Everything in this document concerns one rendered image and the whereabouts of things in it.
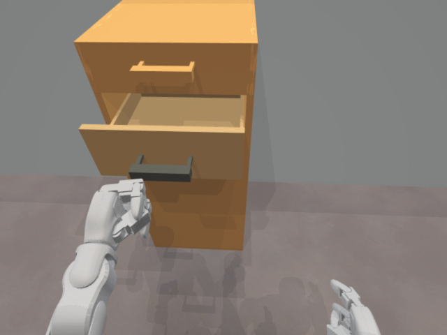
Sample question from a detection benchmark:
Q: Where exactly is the drawer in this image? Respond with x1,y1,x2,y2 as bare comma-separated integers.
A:
78,94,244,180

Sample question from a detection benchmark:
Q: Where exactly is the cabinet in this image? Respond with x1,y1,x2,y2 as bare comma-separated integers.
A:
74,0,258,251

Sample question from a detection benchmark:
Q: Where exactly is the handle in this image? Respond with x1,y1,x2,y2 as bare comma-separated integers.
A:
130,66,194,83
129,154,193,182

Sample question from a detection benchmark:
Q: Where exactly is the robot right hand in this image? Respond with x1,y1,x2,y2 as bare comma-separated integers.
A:
327,279,381,335

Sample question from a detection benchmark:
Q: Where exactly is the robot left hand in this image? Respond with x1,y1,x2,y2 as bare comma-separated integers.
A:
84,179,152,251

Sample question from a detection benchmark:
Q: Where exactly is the left robot forearm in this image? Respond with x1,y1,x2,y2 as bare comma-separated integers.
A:
46,242,118,335

